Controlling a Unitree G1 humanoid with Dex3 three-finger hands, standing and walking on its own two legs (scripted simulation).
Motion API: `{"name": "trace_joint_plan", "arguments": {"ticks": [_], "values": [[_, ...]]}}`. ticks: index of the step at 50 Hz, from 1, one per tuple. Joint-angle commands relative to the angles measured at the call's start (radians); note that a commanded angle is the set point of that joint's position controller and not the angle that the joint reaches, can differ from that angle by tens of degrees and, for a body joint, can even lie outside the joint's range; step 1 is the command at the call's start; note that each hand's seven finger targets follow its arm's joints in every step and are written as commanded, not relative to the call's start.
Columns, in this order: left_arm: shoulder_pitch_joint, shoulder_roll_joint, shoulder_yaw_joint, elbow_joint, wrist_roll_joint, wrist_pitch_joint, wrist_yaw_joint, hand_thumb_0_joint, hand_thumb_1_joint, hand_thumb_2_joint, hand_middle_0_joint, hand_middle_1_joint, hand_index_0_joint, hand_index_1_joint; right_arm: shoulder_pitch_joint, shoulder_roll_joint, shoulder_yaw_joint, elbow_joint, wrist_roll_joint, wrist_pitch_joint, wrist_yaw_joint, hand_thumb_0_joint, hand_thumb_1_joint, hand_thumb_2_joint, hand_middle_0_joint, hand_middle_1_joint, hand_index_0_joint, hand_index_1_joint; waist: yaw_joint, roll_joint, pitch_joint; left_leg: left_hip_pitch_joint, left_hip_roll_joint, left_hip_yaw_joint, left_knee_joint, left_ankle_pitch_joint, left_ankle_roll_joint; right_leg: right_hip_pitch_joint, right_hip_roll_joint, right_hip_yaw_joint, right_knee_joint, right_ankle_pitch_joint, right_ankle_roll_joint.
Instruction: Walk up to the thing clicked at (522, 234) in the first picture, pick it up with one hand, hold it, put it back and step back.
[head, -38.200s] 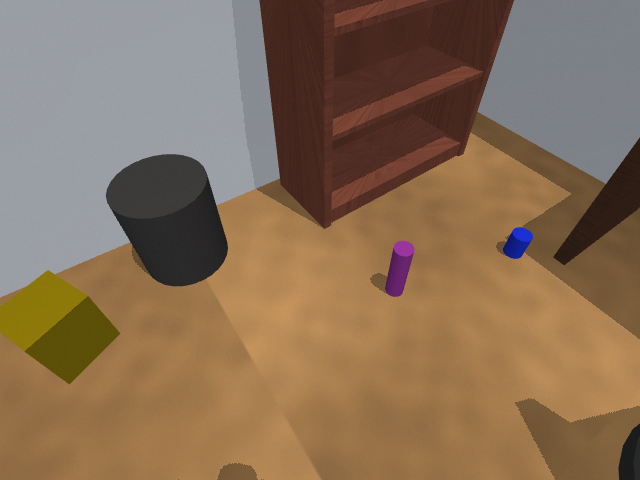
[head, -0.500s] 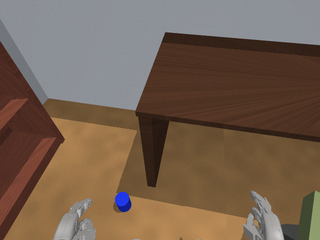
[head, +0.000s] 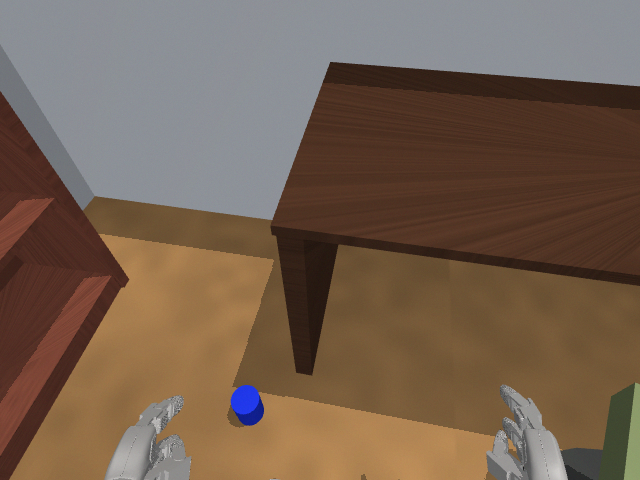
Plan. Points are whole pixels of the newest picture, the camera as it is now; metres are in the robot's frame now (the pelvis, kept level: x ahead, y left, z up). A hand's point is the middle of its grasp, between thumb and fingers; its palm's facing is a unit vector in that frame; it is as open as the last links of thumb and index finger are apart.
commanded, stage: home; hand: left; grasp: from above
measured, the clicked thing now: (248, 405) +0.41 +0.23 -0.66
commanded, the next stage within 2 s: stand in 0.48 s
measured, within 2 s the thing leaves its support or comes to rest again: neither
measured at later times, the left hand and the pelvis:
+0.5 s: hand (187, 470) +0.16 +0.18 -0.05, palm faces +0.04 -0.98 -0.21, open 7.4 cm; pelvis +0.00 +0.00 +0.00, yaw +0 degrees
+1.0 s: hand out of the picture +0.07 +0.23 -0.11, palm faces +0.01 -0.95 -0.33, open 7.4 cm; pelvis -0.01 +0.00 +0.05, yaw -1 degrees
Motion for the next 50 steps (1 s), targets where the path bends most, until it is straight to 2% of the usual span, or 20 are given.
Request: {"name": "trace_joint_plan", "arguments": {"ticks": [1, 5, 6, 7, 9, 12, 16, 27, 28, 29, 30, 31, 32, 34, 36, 39, 41, 43, 46, 50], "values": [[-0.004, 0.111, 0.069, -0.187, 0.002, -0.053, 0.014, 0.000, 0.900, 0.899, -0.199, -0.298, -0.199, -0.298, -0.056, -0.123, -0.059, -0.159, -0.001, -0.055, -0.010, 0.000, -0.900, -0.900, 0.200, 0.300, 0.200, 0.300, 0.000, -0.004, -0.105, 0.093, -0.023, 0.016, -0.146, 0.343, 0.019, 0.079, 0.027, -0.017, -0.126, 0.283, -0.014], [-0.019, 0.098, 0.054, -0.192, 0.000, -0.053, 0.013, 0.000, 0.900, 0.899, -0.199, -0.299, -0.199, -0.298, -0.060, -0.119, -0.056, -0.165, 0.002, -0.052, -0.009, 0.000, -0.901, -0.900, 0.200, 0.300, 0.200, 0.300, -0.004, -0.020, -0.095, 0.086, -0.026, 0.024, -0.136, 0.324, 0.026, 0.080, 0.022, -0.011, -0.140, 0.287, -0.010], [-0.020, 0.119, 0.076, -0.205, -0.003, -0.053, 0.013, 0.000, 0.900, 0.899, -0.199, -0.298, -0.199, -0.298, -0.055, -0.124, -0.057, -0.161, 0.002, -0.052, -0.008, 0.000, -0.900, -0.900, 0.200, 0.300, 0.200, 0.300, -0.006, -0.009, -0.112, 0.090, -0.026, 0.019, -0.139, 0.330, 0.024, 0.088, 0.021, -0.011, -0.133, 0.285, -0.012], [-0.009, 0.116, 0.069, -0.196, 0.001, -0.052, 0.015, 0.000, 0.900, 0.899, -0.199, -0.298, -0.199, -0.298, -0.061, -0.123, -0.057, -0.161, 0.002, -0.052, -0.010, 0.000, -0.900, -0.900, 0.200, 0.300, 0.200, 0.300, 0.003, -0.010, -0.091, 0.079, -0.025, 0.019, -0.146, 0.317, 0.023, 0.083, 0.022, -0.012, -0.133, 0.272, -0.014], [-0.016, 0.101, 0.054, -0.210, 0.001, -0.055, 0.013, 0.000, 0.900, 0.899, -0.199, -0.298, -0.199, -0.298, -0.055, -0.118, -0.057, -0.166, 0.002, -0.051, -0.010, 0.000, -0.900, -0.900, 0.200, 0.300, 0.200, 0.300, -0.004, 0.004, -0.113, 0.097, -0.025, 0.019, -0.138, 0.352, 0.021, 0.083, 0.023, -0.015, -0.128, 0.301, -0.012], [-0.007, 0.114, 0.073, -0.186, 0.002, -0.048, 0.015, 0.000, 0.900, 0.899, -0.199, -0.298, -0.199, -0.298, -0.051, -0.123, -0.059, -0.165, 0.002, -0.047, -0.007, 0.000, -0.900, -0.900, 0.200, 0.300, 0.200, 0.300, -0.003, -0.009, -0.080, 0.084, -0.026, 0.024, -0.139, 0.312, 0.025, 0.074, 0.022, -0.011, -0.138, 0.274, -0.011], [-0.019, 0.115, 0.064, -0.196, 0.003, -0.049, 0.013, 0.000, 0.900, 0.899, -0.199, -0.298, -0.199, -0.298, -0.059, -0.125, -0.058, -0.165, 0.003, -0.047, -0.008, 0.000, -0.900, -0.900, 0.200, 0.300, 0.200, 0.300, -0.004, 0.009, -0.071, 0.079, -0.025, 0.018, -0.152, 0.282, 0.022, 0.058, 0.024, -0.014, -0.138, 0.239, -0.012], [-0.004, 0.111, 0.069, -0.192, -0.004, -0.048, 0.014, 0.000, 0.900, 0.899, -0.199, -0.298, -0.199, -0.297, -0.059, -0.124, -0.057, -0.170, 0.003, -0.045, -0.007, 0.000, -0.900, -0.900, 0.200, 0.300, 0.200, 0.300, -0.003, -0.012, -0.082, 0.071, -0.025, 0.014, -0.150, 0.276, 0.024, 0.070, 0.026, -0.018, -0.135, 0.236, -0.012], [-0.002, 0.101, 0.058, -0.188, -0.001, -0.048, 0.013, 0.000, 0.900, 0.899, -0.199, -0.298, -0.199, -0.297, -0.063, -0.124, -0.059, -0.174, 0.002, -0.046, -0.006, 0.000, -0.900, -0.900, 0.200, 0.300, 0.200, 0.300, -0.010, -0.011, -0.086, 0.076, -0.023, 0.014, -0.150, 0.285, 0.023, 0.065, 0.027, -0.019, -0.130, 0.241, -0.014], [-0.312, 0.191, 0.054, 0.163, 0.115, -0.258, 0.053, 0.000, 0.900, 0.899, -0.199, -0.298, -0.199, -0.298, -0.125, -0.224, -0.084, 0.095, -0.128, 0.055, 0.054, 0.000, -0.900, -0.900, 0.200, 0.300, 0.200, 0.300, 0.078, -0.044, 0.141, 0.130, 0.035, -0.020, -0.250, 0.491, 0.070, 0.211, -0.036, 0.070, -0.157, 0.273, -0.062], [-0.206, 0.200, 0.075, 0.324, 0.117, -0.330, 0.050, 0.000, 0.899, 0.900, -0.200, -0.300, -0.200, -0.300, -0.124, -0.229, -0.105, 0.095, -0.124, 0.094, 0.079, 0.000, -0.900, -0.900, 0.200, 0.300, 0.200, 0.300, 0.076, -0.098, 0.060, 0.202, 0.023, 0.009, -0.241, 0.517, 0.079, 0.253, -0.047, 0.107, -0.186, 0.304, -0.093], [-0.193, 0.210, 0.072, 0.380, 0.127, -0.366, 0.048, 0.000, 0.899, 0.900, -0.200, -0.300, -0.200, -0.300, -0.111, -0.223, -0.100, 0.086, -0.121, 0.113, 0.097, 0.000, -0.900, -0.900, 0.200, 0.300, 0.200, 0.300, 0.059, -0.109, 0.027, 0.241, 0.013, 0.019, -0.228, 0.533, 0.080, 0.267, -0.060, 0.123, -0.200, 0.358, -0.104], [-0.234, 0.214, 0.067, 0.406, 0.124, -0.383, 0.041, 0.000, 0.899, 0.900, -0.200, -0.300, -0.200, -0.300, -0.077, -0.226, -0.096, 0.084, -0.121, 0.126, 0.109, 0.000, -0.900, -0.900, 0.200, 0.300, 0.200, 0.300, 0.031, -0.071, 0.043, 0.231, 0.017, -0.007, -0.257, 0.456, 0.079, 0.248, -0.055, 0.140, -0.210, 0.347, -0.100], [-0.267, 0.216, 0.059, 0.489, 0.113, -0.411, 0.033, 0.000, 0.899, 0.900, -0.200, -0.300, -0.200, -0.300, -0.103, -0.196, -0.095, 0.127, -0.071, 0.136, 0.138, 0.000, -0.900, -0.900, 0.200, 0.300, 0.200, 0.300, 0.051, -0.050, 0.017, 0.281, 0.005, -0.001, -0.301, 0.386, 0.079, 0.326, -0.076, 0.138, -0.222, 0.354, -0.086], [-0.278, 0.214, 0.065, 0.571, 0.102, -0.421, 0.031, 0.000, 0.899, 0.900, -0.200, -0.300, -0.200, -0.300, -0.140, -0.198, -0.104, 0.150, -0.055, 0.148, 0.149, 0.000, -0.900, -0.900, 0.200, 0.300, 0.200, 0.300, 0.064, -0.120, 0.024, 0.327, -0.004, 0.018, -0.303, 0.378, 0.064, 0.310, -0.086, 0.156, -0.280, 0.334, -0.080], [-0.331, 0.217, 0.064, 0.682, 0.095, -0.441, 0.034, 0.000, 0.899, 0.900, -0.200, -0.300, -0.200, -0.300, -0.134, -0.196, -0.115, 0.203, -0.054, 0.166, 0.157, 0.000, -0.900, -0.900, 0.200, 0.300, 0.200, 0.300, 0.053, -0.096, 0.042, 0.359, 0.000, 0.006, -0.347, 0.297, 0.060, 0.319, -0.105, 0.168, -0.337, 0.258, -0.071], [-0.337, 0.207, 0.065, 0.745, 0.099, -0.451, 0.032, 0.000, 0.899, 0.900, -0.200, -0.300, -0.200, -0.300, -0.140, -0.196, -0.114, 0.232, -0.062, 0.174, 0.159, 0.000, -0.900, -0.900, 0.200, 0.300, 0.200, 0.300, 0.056, -0.035, 0.095, 0.345, 0.019, -0.022, -0.422, 0.226, 0.068, 0.322, -0.085, 0.142, -0.365, 0.195, -0.054], [-0.331, 0.203, 0.064, 0.805, 0.099, -0.458, 0.030, 0.000, 0.899, 0.900, -0.200, -0.300, -0.200, -0.300, -0.148, -0.203, -0.115, 0.257, -0.062, 0.178, 0.159, 0.000, -0.900, -0.900, 0.200, 0.300, 0.200, 0.300, 0.062, -0.006, 0.134, 0.335, 0.038, -0.050, -0.488, 0.197, 0.069, 0.343, -0.069, 0.120, -0.378, 0.194, -0.046], [-0.325, 0.197, 0.062, 0.887, 0.097, -0.464, 0.028, 0.000, 0.899, 0.900, -0.200, -0.300, -0.200, -0.300, -0.148, -0.215, -0.115, 0.296, -0.058, 0.182, 0.154, 0.000, -0.900, -0.900, 0.200, 0.300, 0.200, 0.300, 0.062, 0.009, 0.158, 0.362, 0.056, -0.073, -0.552, 0.198, 0.066, 0.374, -0.065, 0.113, -0.414, 0.232, -0.043], [-0.322, 0.206, 0.061, 0.981, 0.087, -0.475, 0.029, 0.000, 0.899, 0.900, -0.200, -0.300, -0.200, -0.300, -0.133, -0.221, -0.113, 0.352, -0.050, 0.189, 0.145, 0.000, -0.900, -0.900, 0.200, 0.300, 0.200, 0.300, 0.056, -0.037, 0.154, 0.434, 0.053, -0.049, -0.569, 0.330, 0.051, 0.438, -0.086, 0.133, -0.477, 0.337, -0.043]]}}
